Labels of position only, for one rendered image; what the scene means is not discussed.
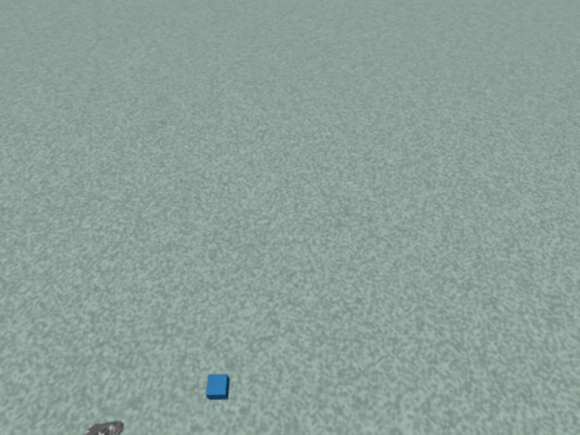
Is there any cube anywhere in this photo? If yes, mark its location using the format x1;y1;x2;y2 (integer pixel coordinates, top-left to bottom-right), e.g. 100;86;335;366
206;374;229;400

